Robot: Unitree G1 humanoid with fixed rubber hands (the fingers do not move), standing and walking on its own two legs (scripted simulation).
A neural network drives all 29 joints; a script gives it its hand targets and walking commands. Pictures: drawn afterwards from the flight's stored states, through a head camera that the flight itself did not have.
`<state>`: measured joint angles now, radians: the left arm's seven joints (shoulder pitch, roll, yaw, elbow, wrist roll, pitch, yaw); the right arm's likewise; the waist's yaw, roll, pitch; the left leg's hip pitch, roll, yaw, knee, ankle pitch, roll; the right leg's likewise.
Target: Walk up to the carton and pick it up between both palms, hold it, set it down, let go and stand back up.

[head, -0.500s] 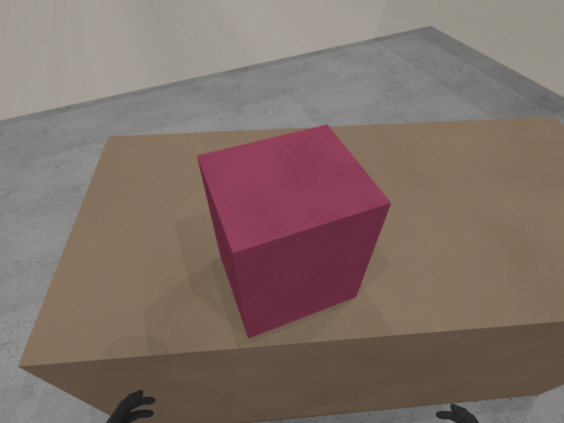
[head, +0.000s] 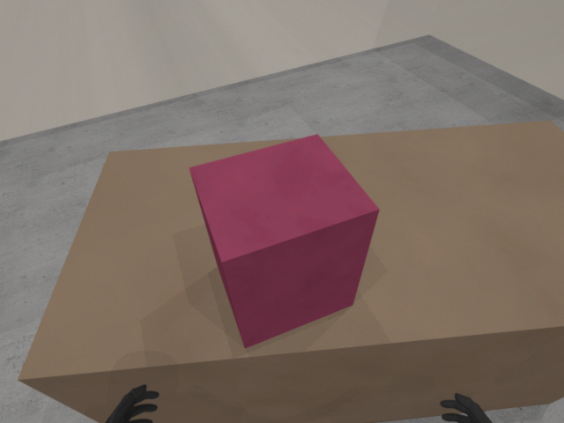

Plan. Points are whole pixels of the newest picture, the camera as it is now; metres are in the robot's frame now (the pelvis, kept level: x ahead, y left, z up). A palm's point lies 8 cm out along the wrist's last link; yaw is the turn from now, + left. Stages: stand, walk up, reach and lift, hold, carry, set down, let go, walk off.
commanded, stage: walk up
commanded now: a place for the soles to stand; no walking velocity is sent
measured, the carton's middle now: (280, 244) +0.40 +0.02 +0.03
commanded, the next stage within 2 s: reach and lift in 1.54 s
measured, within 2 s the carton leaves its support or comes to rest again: neither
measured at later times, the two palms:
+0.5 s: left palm out of the picture +0.07 +0.24 -0.09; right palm out of the picture +0.08 -0.30 -0.09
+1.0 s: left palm out of the picture +0.07 +0.24 -0.09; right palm out of the picture +0.08 -0.29 -0.08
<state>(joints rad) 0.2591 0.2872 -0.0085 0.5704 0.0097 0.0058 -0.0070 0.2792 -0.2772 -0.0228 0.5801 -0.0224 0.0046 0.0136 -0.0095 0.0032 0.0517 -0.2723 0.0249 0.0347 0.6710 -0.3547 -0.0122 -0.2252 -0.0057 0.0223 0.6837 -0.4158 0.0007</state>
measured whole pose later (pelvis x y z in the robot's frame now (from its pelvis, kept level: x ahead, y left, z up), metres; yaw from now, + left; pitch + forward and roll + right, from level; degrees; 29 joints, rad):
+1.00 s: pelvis -0.03 -0.03 +0.00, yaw +4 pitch -3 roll -1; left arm 0.26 0.32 0.00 0.59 0.02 0.04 -0.04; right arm 0.35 -0.29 -0.03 0.59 -0.03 -0.01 -0.02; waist 0.01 -0.01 0.07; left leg -0.33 0.05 -0.05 0.65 -0.28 -0.05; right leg -0.25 0.02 -0.06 0.65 -0.36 -0.04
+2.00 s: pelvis -0.02 -0.03 +0.02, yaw +1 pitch -5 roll +1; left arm 0.17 0.16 0.06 0.50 0.03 0.15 0.08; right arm 0.14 -0.26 -0.06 0.84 -0.01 -0.27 0.10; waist 0.02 -0.02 0.10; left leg -0.12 0.06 0.01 0.40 -0.18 -0.05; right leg -0.09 0.03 0.00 0.45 -0.27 -0.04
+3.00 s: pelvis +0.01 -0.05 +0.02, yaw +1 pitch -1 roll +1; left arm 0.24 0.00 0.02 0.27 0.06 -0.24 0.22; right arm 0.08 -0.38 0.17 0.78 0.39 -0.57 0.20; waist 0.07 -0.05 0.03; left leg -0.16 0.08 0.00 0.39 -0.20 -0.08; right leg -0.12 0.06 -0.02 0.42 -0.28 -0.06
